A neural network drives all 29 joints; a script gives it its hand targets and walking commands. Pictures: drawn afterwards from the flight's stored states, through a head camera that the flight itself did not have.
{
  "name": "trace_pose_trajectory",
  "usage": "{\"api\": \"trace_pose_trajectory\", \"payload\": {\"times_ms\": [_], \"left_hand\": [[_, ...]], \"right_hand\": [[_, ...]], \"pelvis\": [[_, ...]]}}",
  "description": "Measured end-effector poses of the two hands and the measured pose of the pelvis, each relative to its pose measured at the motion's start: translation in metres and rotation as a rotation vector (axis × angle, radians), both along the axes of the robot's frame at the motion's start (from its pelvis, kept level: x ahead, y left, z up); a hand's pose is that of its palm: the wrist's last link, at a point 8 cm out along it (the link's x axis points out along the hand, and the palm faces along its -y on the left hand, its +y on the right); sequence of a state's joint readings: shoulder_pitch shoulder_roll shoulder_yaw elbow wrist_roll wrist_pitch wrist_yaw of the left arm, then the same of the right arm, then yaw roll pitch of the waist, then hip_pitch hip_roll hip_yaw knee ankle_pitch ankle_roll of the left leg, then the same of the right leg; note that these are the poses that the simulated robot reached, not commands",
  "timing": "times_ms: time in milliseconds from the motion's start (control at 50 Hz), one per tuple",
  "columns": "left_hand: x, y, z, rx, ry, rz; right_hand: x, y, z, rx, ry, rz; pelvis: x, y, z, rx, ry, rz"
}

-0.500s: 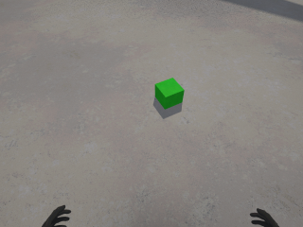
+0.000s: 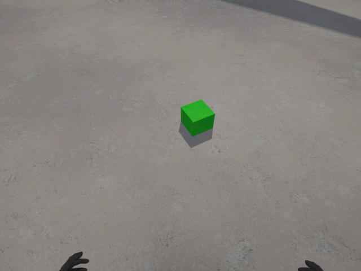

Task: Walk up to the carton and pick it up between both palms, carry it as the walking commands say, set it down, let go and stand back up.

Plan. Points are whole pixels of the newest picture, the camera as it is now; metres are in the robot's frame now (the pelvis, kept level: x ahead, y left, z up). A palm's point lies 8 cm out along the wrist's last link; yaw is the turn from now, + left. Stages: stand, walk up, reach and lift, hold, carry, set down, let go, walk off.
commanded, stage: stand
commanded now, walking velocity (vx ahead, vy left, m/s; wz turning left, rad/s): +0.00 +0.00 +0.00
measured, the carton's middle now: (197, 117) +1.25 -0.10 -0.69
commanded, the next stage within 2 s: walk up in 1.22 s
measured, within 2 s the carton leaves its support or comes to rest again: neither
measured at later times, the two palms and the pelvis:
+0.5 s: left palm out of the picture +0.08 +0.31 -0.10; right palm out of the picture +0.08 -0.29 -0.10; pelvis +0.00 +0.01 +0.02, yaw +0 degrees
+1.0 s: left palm out of the picture +0.08 +0.30 -0.10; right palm out of the picture +0.07 -0.30 -0.10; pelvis +0.00 +0.00 +0.02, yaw +0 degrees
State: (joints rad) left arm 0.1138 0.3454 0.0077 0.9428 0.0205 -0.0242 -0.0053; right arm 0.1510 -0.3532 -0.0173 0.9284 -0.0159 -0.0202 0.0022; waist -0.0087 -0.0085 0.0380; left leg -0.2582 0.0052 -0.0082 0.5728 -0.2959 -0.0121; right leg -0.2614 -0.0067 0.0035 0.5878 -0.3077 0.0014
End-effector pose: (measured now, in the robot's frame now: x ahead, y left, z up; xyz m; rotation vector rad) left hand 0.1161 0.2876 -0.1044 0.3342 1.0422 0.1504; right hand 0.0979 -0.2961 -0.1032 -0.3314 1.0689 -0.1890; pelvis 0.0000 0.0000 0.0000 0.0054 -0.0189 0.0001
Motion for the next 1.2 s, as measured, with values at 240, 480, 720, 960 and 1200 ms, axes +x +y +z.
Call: {"api": "trace_pose_trajectory", "payload": {"times_ms": [240, 480, 720, 960, 1200], "left_hand": [[-0.013, 0.011, 0.004, -0.002, 0.054, 0.027], [-0.033, 0.019, 0.006, 0.021, 0.124, 0.055], [-0.035, 0.016, 0.005, 0.017, 0.135, 0.055], [-0.041, 0.013, 0.004, 0.016, 0.161, 0.062], [-0.030, 0.007, 0.004, 0.013, 0.148, 0.048]], "right_hand": [[-0.013, 0.005, 0.006, -0.005, 0.057, -0.005], [-0.014, 0.009, 0.004, 0.014, 0.078, -0.015], [-0.021, -0.001, 0.007, -0.007, 0.100, -0.032], [-0.029, -0.005, 0.004, -0.006, 0.133, -0.041], [-0.026, -0.005, 0.004, -0.004, 0.135, -0.044]], "pelvis": [[-0.002, 0.006, 0.011, -0.002, -0.013, -0.007], [-0.002, 0.006, 0.016, 0.000, -0.018, -0.004], [-0.003, 0.004, 0.017, -0.001, -0.022, -0.002], [-0.001, 0.002, 0.017, -0.001, -0.015, -0.001], [0.002, 0.001, 0.017, -0.002, -0.017, -0.007]]}}
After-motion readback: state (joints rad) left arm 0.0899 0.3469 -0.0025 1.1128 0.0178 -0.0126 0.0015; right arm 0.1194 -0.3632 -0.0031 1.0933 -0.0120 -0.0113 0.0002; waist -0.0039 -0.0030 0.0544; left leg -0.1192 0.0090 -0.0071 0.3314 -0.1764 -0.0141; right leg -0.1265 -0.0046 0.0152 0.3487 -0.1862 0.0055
